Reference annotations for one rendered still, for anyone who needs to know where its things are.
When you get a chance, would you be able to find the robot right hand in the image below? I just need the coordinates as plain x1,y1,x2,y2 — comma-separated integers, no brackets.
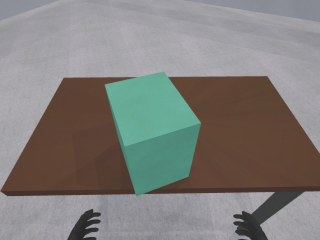
233,211,268,240

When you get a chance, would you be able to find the table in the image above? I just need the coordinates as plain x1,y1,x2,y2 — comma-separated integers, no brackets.
0,76,320,236

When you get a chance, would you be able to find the carton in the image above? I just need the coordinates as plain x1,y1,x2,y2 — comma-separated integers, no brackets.
105,71,201,197

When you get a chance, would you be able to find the robot left hand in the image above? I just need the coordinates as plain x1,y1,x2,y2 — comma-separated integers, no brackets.
67,209,101,240

